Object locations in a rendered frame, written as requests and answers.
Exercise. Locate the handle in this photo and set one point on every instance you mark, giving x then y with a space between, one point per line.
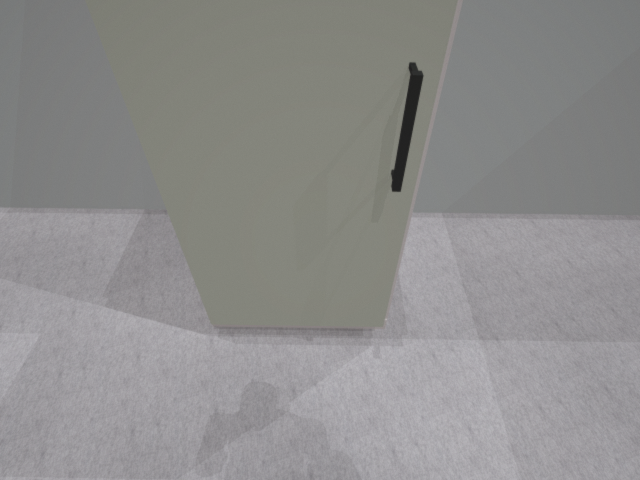
412 99

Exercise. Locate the fridge door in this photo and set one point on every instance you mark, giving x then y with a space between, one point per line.
271 128

